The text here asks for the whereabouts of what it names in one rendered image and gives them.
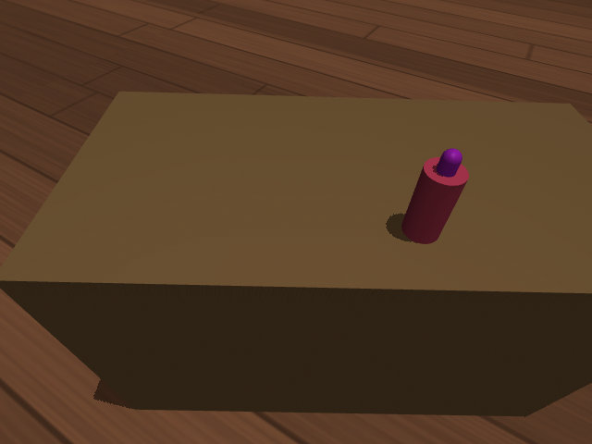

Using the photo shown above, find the bottle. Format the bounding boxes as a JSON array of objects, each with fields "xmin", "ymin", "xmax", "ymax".
[{"xmin": 401, "ymin": 148, "xmax": 469, "ymax": 244}]

